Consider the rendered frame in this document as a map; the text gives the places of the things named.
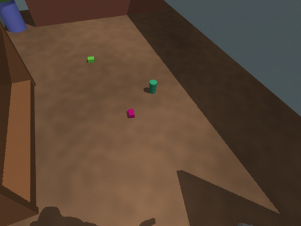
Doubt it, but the potted plant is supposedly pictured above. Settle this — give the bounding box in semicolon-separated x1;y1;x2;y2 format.
0;0;27;33

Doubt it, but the bookshelf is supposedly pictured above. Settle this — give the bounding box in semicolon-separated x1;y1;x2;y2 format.
0;21;39;226

